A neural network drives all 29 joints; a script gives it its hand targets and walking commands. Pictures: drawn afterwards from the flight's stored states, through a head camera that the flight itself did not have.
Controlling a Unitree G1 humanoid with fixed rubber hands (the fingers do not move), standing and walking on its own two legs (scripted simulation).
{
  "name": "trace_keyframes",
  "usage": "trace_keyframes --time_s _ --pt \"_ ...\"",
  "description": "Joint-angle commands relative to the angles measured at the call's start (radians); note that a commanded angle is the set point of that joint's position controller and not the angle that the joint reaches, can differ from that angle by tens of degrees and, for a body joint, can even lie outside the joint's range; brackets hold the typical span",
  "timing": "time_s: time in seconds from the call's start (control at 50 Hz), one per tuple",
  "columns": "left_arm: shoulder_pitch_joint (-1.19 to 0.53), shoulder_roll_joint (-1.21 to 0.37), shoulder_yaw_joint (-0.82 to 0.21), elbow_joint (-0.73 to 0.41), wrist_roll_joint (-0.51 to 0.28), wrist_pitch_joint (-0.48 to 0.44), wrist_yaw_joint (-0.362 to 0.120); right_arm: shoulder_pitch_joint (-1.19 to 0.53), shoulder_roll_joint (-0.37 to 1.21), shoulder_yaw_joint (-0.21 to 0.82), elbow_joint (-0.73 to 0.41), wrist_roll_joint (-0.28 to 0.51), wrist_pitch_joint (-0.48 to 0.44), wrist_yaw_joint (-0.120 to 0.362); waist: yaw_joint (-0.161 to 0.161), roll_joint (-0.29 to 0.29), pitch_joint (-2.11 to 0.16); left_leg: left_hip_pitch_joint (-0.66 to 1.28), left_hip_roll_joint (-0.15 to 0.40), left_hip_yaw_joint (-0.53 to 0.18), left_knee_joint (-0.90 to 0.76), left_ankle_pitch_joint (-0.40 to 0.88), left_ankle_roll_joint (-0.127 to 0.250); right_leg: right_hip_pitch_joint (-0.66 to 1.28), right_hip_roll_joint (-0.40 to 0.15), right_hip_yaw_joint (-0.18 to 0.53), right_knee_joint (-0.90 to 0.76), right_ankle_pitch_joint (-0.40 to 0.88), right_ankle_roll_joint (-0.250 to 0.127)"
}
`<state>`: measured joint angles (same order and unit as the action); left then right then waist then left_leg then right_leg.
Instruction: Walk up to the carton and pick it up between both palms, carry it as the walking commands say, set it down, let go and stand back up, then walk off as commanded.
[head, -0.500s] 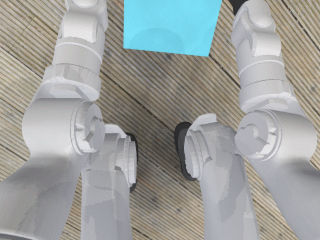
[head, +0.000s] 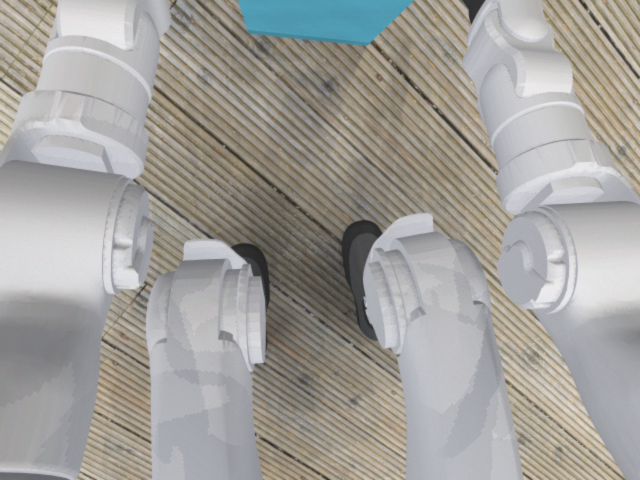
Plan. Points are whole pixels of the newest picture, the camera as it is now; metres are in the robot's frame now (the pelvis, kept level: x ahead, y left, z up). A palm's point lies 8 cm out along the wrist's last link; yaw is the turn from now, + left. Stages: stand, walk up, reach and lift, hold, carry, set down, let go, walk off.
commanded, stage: set down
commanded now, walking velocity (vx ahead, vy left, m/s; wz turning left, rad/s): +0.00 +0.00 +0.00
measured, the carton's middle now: out of the picture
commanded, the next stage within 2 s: let go in 1.28 s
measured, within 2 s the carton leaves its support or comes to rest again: neither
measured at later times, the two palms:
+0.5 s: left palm out of the picture +0.59 +0.11 -0.02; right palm out of the picture +0.53 -0.20 -0.03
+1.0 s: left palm out of the picture +0.59 +0.11 +0.14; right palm out of the picture +0.52 -0.21 +0.13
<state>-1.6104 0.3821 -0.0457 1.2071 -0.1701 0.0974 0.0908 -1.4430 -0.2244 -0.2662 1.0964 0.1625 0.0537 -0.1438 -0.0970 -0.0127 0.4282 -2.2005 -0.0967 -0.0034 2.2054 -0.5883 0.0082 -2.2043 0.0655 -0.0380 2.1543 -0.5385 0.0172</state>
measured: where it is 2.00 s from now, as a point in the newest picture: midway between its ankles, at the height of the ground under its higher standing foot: (310, 312)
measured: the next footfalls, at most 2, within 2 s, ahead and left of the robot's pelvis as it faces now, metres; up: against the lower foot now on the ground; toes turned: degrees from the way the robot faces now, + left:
none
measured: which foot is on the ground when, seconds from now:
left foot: down 0.00-1.00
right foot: down 0.00-1.00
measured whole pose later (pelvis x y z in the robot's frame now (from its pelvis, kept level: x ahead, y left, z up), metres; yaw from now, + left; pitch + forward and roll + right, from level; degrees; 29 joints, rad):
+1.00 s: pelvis +0.04 +0.00 +0.23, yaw +1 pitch +43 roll -1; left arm -1.28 0.26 0.17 0.98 0.02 0.18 0.05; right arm -1.05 -0.09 -0.35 0.74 0.01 0.16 -0.14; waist -0.10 0.04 0.01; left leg -1.66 -0.08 -0.06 1.34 -0.43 0.00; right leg -1.67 0.07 0.01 1.30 -0.39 0.00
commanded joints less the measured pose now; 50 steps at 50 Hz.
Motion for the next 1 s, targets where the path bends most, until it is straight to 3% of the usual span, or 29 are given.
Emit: trace_keyframes --time_s 0.0,0.1,0.2,0.4,0.98 --pt "-0.277 0.07 0.024 -0.118 0.014 -0.011 0.005 -0.215 -0.105 0.003 -0.121 -0.004 -0.01 -0.011 -0.057 0.123 -1.275 0.554 0.034 -0.023 -0.214 0.199 -0.025 0.631 0.0 -0.01 -0.159 0.294 0.034" --pt "-0.237 0.062 0.054 -0.204 0.034 0.002 0.017 -0.171 -0.083 0.007 -0.211 -0.014 0.008 -0.031 -0.055 0.111 -1.436 0.624 0.008 -0.001 -0.239 0.264 -0.021 0.725 0.016 -0.027 -0.194 0.37 0.04" --pt "-0.173 0.046 0.103 -0.255 0.072 0.023 0.021 -0.114 -0.056 -0.009 -0.28 -0.034 0.037 -0.043 -0.047 0.109 -1.45 0.633 -0.008 0.011 -0.295 0.274 -0.013 0.732 0.027 -0.031 -0.257 0.384 0.042" --pt "-0.065 -0.001 0.173 -0.295 0.133 0.055 0.007 0.002 -0.003 -0.051 -0.353 -0.089 0.074 -0.035 -0.041 0.113 -1.45 0.66 -0.02 0.021 -0.46 0.272 -0.011 0.757 0.038 -0.034 -0.426 0.39 0.041" --pt "0.055 -0.055 0.229 -0.33 0.198 0.055 -0.042 0.202 0.055 -0.09 -0.472 -0.166 0.082 0.009 -0.047 0.124 -1.458 1.181 -0.004 -0.027 -1.024 0.493 -0.016 1.113 0.029 -0.026 -1.002 0.55 0.053"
